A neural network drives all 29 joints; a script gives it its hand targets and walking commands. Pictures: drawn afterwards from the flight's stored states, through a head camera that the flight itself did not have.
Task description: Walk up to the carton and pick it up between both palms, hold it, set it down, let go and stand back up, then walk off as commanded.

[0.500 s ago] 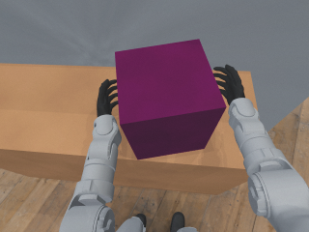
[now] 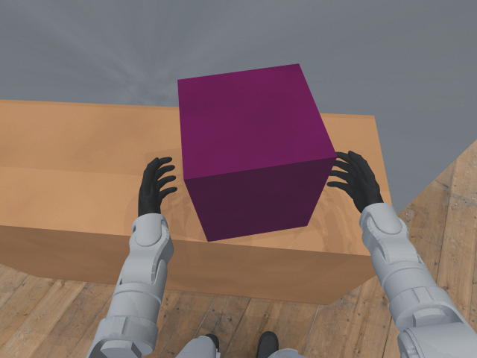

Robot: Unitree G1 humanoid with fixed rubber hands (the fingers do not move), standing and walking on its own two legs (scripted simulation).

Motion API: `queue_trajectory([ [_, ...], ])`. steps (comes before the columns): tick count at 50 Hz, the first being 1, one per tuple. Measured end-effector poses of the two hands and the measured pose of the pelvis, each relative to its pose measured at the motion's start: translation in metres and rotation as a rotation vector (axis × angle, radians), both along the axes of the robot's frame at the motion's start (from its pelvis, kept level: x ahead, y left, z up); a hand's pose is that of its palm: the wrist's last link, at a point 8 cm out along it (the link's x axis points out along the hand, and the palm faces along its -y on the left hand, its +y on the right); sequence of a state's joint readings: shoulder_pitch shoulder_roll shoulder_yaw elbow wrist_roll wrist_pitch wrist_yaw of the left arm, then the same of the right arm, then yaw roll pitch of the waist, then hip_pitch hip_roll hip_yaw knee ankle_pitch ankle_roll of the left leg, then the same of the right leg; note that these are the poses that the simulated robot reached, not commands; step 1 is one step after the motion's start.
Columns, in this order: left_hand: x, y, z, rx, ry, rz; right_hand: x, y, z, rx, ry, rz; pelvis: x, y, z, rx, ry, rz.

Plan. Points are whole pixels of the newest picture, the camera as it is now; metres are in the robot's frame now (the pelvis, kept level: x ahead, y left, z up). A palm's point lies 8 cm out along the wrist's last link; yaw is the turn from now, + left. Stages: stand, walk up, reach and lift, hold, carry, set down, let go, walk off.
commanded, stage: set down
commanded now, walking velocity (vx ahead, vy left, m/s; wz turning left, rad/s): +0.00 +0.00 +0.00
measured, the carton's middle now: (249, 160) +0.44 +0.07 +0.01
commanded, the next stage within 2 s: none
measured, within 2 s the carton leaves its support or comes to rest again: neither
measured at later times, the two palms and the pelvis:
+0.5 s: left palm (145, 234) +0.27 +0.22 +0.01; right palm (389, 244) +0.33 -0.18 -0.01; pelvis +0.01 +0.01 +0.00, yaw +1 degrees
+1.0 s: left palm (141, 239) +0.26 +0.22 +0.00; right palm (393, 256) +0.31 -0.18 -0.01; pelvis +0.04 +0.03 +0.01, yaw +0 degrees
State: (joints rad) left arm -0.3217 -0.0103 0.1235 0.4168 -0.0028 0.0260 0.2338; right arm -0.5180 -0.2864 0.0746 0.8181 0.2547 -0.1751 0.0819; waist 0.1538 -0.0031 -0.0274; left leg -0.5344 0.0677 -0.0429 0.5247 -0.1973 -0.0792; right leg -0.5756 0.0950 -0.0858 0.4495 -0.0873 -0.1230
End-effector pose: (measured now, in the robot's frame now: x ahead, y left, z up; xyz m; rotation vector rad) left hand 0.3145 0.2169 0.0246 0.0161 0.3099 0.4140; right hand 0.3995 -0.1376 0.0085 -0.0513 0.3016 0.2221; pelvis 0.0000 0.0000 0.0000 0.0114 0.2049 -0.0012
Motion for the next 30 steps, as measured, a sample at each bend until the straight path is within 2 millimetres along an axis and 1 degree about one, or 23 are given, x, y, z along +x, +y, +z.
queue_trajectory([
  [6, -0.016, 0.0, -0.004, -0.01, 0.009, 0.002, -0.02, -0.012, -0.007, -0.002, 0.014, 0.0, -0.002, 0.0, 0.0, 0.001, -0.023, 0.009],
  [17, -0.036, -0.002, -0.011, -0.031, 0.023, 0.004, -0.054, -0.036, -0.011, -0.007, 0.027, -0.008, 0.002, 0.002, 0.002, 0.005, -0.071, 0.015],
  [24, -0.044, 0.0, -0.013, -0.031, 0.035, 0.011, -0.072, -0.04, -0.015, 0.002, 0.035, -0.008, 0.007, 0.005, 0.003, 0.005, -0.097, 0.017],
  [30, -0.048, 0.002, -0.013, -0.029, 0.037, 0.016, -0.081, -0.038, -0.016, 0.013, 0.035, -0.014, 0.014, 0.01, 0.004, 0.003, -0.113, 0.017],
])
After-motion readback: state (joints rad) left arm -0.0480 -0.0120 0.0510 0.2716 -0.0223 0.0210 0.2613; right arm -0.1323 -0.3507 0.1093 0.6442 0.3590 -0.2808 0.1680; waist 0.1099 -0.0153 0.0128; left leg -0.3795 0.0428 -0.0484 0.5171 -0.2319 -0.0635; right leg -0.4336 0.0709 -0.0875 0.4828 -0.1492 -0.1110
